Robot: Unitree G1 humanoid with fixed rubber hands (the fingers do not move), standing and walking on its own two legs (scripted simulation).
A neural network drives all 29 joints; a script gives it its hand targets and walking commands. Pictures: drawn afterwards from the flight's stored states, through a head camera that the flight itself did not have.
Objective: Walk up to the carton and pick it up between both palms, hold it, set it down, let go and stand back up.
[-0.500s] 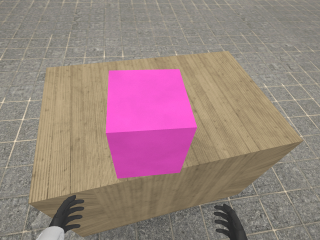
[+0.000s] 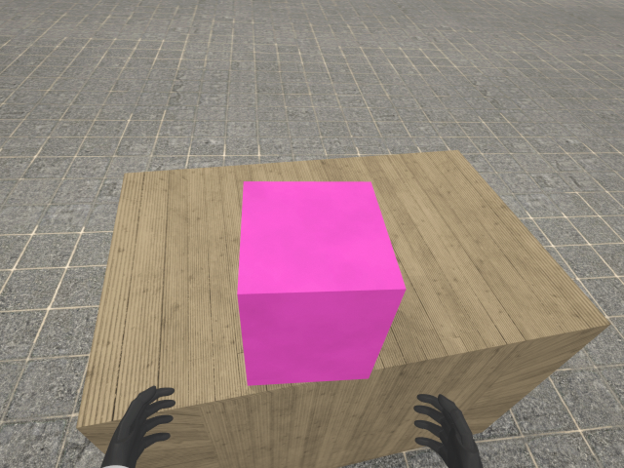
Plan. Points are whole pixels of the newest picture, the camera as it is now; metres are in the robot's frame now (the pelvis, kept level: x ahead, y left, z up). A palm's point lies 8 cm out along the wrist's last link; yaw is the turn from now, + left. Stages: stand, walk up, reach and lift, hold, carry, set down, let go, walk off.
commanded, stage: reach and lift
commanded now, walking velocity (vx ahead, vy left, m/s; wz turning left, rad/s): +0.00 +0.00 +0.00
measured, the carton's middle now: (308, 284) +0.41 +0.03 -0.01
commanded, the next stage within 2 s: none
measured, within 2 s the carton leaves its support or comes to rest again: neither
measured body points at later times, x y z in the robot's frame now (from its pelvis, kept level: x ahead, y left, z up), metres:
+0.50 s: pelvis +0.01 -0.02 +0.00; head -0.02 +0.00 +0.45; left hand +0.20 +0.23 -0.03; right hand +0.23 -0.16 -0.02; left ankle +0.04 +0.11 -0.75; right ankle -0.06 -0.14 -0.75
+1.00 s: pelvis +0.02 -0.02 +0.00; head +0.00 -0.01 +0.45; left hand +0.25 +0.23 +0.02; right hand +0.30 -0.14 +0.03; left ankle +0.04 +0.11 -0.75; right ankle -0.06 -0.14 -0.75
